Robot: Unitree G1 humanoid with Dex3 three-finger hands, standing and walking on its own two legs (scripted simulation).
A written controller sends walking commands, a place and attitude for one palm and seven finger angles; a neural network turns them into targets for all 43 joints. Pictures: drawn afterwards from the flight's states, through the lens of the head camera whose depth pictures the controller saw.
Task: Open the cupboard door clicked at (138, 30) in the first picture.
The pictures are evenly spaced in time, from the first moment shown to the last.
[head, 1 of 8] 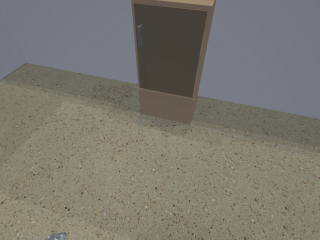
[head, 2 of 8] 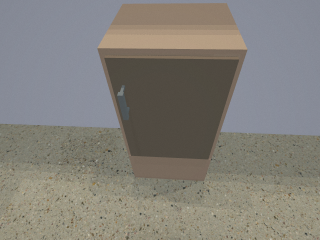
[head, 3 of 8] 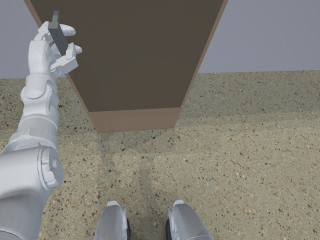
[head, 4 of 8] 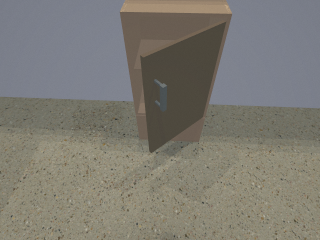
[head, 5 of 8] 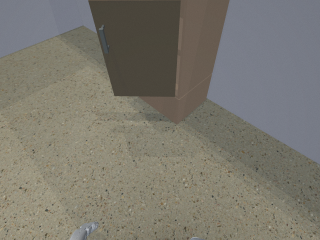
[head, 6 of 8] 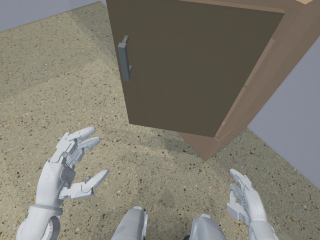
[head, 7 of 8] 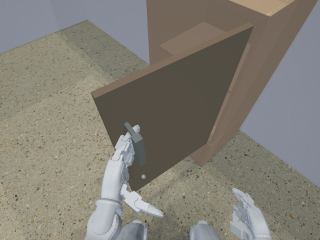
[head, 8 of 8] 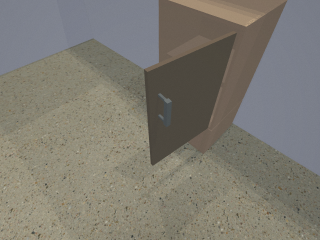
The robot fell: no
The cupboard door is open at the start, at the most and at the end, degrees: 0 82 81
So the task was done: yes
